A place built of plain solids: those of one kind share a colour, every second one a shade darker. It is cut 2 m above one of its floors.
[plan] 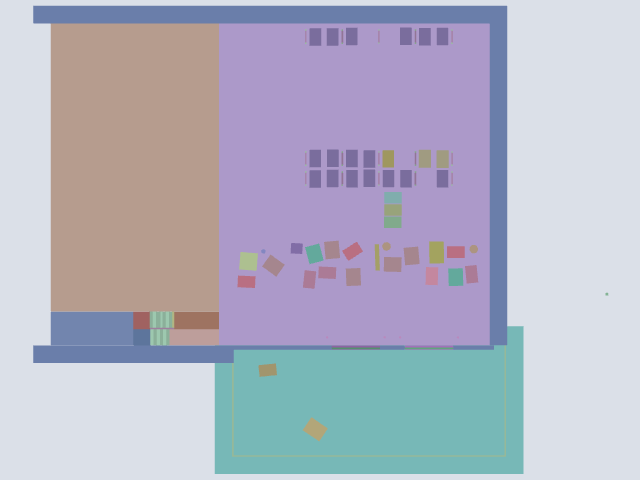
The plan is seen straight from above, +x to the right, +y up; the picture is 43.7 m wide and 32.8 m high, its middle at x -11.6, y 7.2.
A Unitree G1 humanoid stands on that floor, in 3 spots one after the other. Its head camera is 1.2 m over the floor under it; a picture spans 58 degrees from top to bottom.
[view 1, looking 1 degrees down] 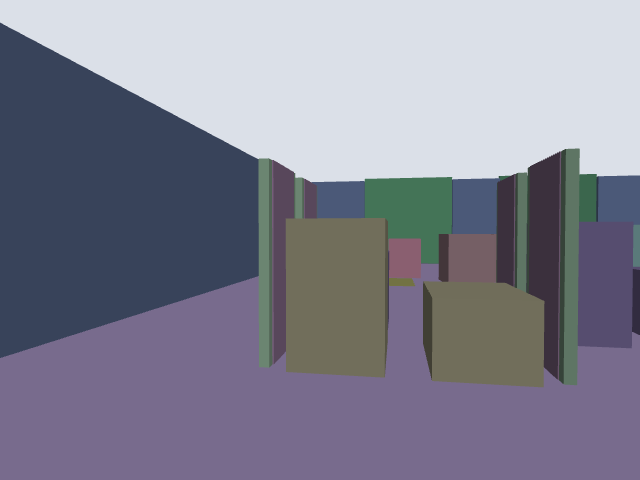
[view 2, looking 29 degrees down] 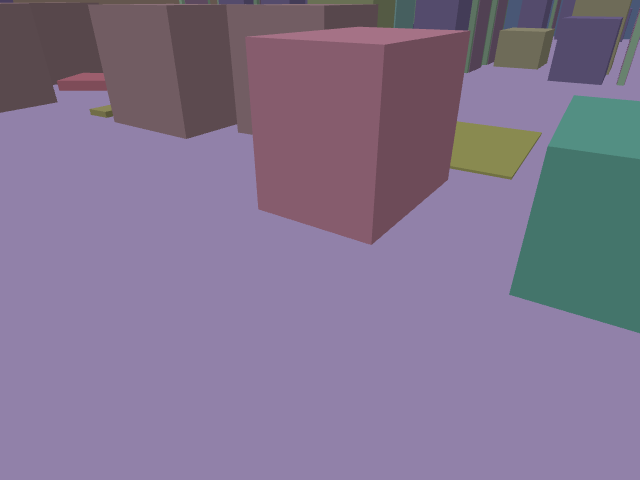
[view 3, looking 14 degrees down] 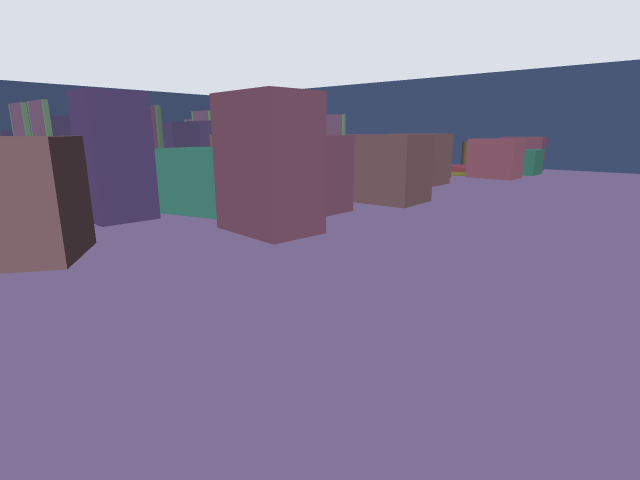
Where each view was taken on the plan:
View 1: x -3.73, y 16.93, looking -80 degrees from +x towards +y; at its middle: load_sacks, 3.65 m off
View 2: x -2.65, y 2.20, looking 123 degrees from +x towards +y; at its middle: floor_hall_floorboards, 2.48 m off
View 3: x -15.90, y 0.55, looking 41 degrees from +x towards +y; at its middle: floor_hall_floorboards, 4.96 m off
